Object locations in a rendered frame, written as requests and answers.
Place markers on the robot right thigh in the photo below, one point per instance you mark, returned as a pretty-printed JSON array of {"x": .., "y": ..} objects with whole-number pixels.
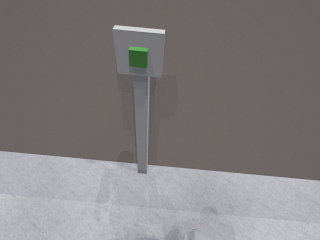
[{"x": 196, "y": 235}]

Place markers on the button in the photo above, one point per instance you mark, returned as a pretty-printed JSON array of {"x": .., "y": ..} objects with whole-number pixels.
[{"x": 138, "y": 57}]

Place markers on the panel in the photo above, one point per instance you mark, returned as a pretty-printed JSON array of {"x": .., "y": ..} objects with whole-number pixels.
[{"x": 153, "y": 39}]

